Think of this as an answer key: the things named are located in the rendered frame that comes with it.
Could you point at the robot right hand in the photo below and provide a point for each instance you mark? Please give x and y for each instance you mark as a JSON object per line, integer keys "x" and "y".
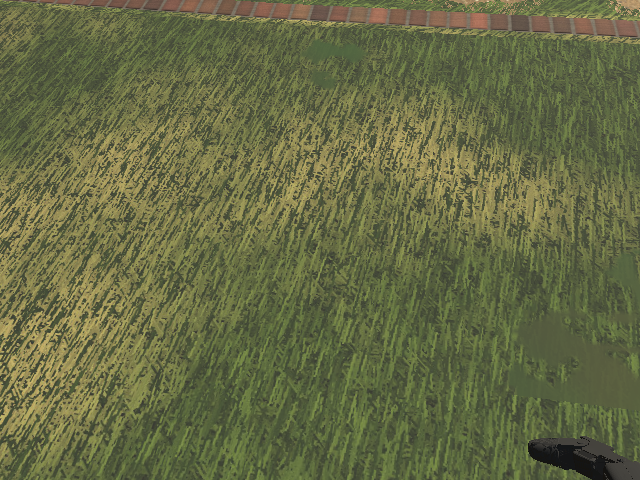
{"x": 587, "y": 456}

